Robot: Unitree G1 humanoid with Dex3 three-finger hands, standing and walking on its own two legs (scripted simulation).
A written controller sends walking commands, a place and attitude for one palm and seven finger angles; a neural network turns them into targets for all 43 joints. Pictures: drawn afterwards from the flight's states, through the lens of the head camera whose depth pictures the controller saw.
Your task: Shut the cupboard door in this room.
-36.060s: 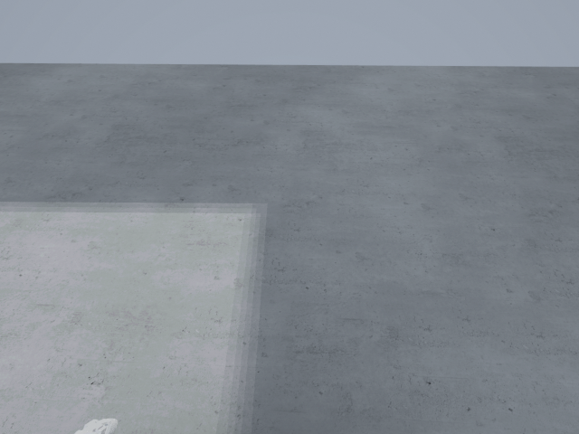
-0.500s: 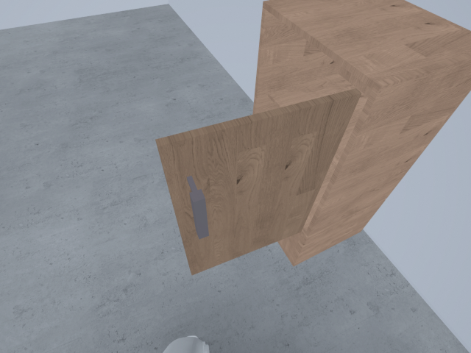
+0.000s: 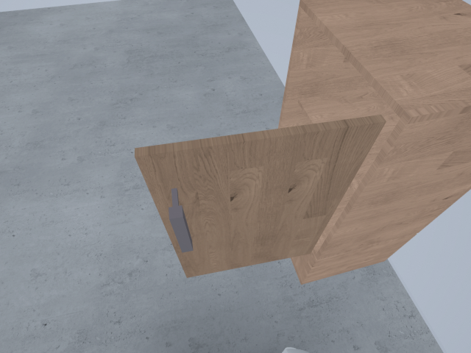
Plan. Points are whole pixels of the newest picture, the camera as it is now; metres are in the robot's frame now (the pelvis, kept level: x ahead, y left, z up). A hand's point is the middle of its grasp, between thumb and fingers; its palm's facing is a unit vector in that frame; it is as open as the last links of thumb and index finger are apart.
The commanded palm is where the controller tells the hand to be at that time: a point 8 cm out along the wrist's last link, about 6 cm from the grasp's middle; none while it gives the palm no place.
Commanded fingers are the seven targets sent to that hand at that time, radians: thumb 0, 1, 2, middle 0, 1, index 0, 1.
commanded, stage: shuffle to correct the standing spot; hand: left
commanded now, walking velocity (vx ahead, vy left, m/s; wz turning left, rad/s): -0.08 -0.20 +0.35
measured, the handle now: (181, 221) +0.35 +0.12 -0.03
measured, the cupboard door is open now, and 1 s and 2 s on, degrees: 86 86 86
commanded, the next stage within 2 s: come to a stop and stand still in 0.46 s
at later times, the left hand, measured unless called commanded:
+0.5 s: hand out of the picture -0.04 +0.06 -0.18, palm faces +0.23 -0.95 -0.19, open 7.3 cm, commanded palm none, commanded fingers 0.00 0.90 0.90 -0.20 -0.30 -0.20 -0.30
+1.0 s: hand out of the picture -0.16 -0.06 -0.16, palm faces +0.33 -0.93 -0.18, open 7.4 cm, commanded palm none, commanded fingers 0.00 0.90 0.90 -0.20 -0.30 -0.20 -0.30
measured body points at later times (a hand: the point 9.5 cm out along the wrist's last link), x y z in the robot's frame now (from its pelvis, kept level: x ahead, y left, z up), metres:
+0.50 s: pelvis -0.04 -0.12 -0.01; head -0.03 -0.10 +0.44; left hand -0.05 +0.11 -0.17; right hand +0.06 -0.34 -0.15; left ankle -0.08 -0.02 -0.73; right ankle +0.01 -0.16 -0.71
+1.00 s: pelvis -0.09 -0.21 +0.01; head -0.08 -0.22 +0.46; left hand -0.17 -0.01 -0.14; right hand +0.03 -0.44 -0.14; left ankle -0.11 -0.09 -0.68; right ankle -0.05 -0.35 -0.73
